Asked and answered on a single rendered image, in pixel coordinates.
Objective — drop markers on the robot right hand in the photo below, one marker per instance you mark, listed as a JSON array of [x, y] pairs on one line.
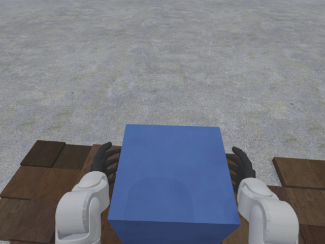
[[244, 169]]

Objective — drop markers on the carton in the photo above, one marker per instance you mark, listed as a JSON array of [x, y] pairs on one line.
[[173, 186]]

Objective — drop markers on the robot left hand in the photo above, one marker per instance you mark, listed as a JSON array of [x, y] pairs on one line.
[[100, 164]]

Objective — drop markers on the robot left forearm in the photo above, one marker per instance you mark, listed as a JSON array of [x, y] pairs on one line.
[[78, 213]]

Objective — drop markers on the robot right forearm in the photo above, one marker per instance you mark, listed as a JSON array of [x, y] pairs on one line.
[[271, 221]]

